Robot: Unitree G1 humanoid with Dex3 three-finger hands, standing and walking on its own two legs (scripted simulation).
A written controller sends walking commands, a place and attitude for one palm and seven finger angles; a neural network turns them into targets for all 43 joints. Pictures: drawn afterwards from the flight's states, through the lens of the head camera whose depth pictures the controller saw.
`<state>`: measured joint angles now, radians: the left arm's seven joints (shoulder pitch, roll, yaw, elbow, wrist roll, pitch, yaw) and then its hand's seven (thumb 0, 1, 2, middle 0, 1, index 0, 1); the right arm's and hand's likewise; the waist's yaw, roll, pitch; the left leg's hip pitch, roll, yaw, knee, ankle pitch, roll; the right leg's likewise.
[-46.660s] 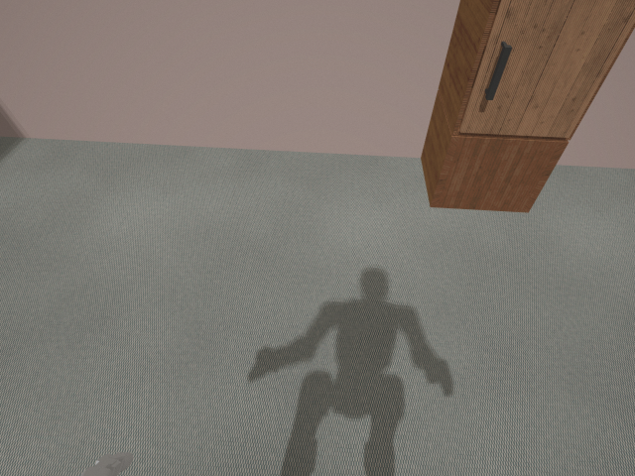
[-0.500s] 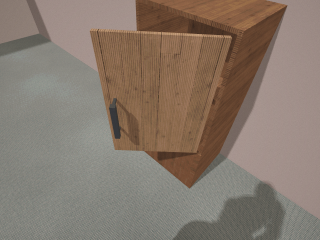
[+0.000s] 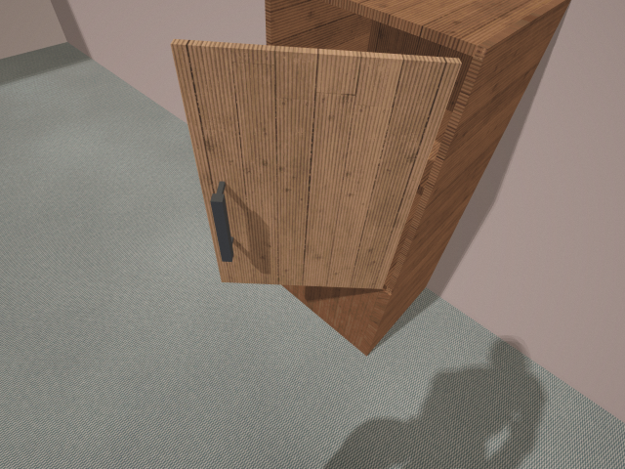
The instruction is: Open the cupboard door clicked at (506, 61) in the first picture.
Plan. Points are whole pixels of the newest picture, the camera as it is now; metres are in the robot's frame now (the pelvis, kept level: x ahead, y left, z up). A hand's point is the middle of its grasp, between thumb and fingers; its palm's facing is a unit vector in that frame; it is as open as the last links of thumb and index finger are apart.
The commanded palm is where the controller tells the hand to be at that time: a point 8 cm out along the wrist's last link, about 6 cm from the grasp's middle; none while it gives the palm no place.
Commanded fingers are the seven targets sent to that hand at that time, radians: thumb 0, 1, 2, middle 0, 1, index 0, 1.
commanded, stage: look again from close up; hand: left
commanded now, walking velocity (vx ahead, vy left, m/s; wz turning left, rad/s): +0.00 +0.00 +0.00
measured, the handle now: (224, 223) +0.57 +0.21 -0.09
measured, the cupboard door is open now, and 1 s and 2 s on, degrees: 42 42 42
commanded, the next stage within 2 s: raise the hand with hooked fingers in 0.38 s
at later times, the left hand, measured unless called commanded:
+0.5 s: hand out of the picture +0.01 +0.15 -0.18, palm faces +0.00 -0.99 -0.13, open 7.4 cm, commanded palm +0.12 +0.20 -0.07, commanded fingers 0.00 0.85 0.88 -0.20 -0.33 -0.20 -0.33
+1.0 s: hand (182, 454) +0.16 +0.18 -0.10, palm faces +0.22 -0.97 -0.08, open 9.1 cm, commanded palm +0.15 +0.23 -0.07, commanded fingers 0.00 0.27 0.63 -0.25 -0.70 -0.25 -0.70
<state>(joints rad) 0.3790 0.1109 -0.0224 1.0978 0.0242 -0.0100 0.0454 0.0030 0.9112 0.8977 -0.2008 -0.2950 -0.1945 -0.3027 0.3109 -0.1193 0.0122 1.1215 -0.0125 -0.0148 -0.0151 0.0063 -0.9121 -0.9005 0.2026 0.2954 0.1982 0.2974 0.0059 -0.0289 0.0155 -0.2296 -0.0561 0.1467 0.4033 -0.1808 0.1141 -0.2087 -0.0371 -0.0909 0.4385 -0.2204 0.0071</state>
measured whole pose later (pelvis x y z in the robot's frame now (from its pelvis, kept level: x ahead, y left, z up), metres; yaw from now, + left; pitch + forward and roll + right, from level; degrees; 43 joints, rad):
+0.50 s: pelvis +0.02 +0.00 +0.00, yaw -1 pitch +0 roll -1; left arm 0.33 0.12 -0.02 1.10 0.02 -0.01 0.06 0.00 0.91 0.90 -0.20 -0.30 -0.19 -0.30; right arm 0.30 -0.12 0.02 1.14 -0.01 -0.02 -0.02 0.01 -0.92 -0.90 0.20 0.30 0.20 0.30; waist 0.00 -0.04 0.02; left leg -0.19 -0.05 0.15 0.40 -0.21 0.11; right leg -0.17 -0.03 -0.08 0.42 -0.24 0.01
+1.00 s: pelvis +0.02 -0.05 -0.11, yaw +5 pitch +15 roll -1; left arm 0.53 0.24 0.18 0.11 -0.23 -0.55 -0.21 0.01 0.50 0.72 -0.24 -0.56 -0.23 -0.57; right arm 0.11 -0.28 -0.06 0.47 0.00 -0.18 0.03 0.01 -0.91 -0.90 0.20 0.30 0.20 0.30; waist 0.03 -0.06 -0.16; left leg -0.95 -0.01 0.04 1.23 -0.56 0.06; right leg -0.92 0.04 -0.14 1.20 -0.56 -0.11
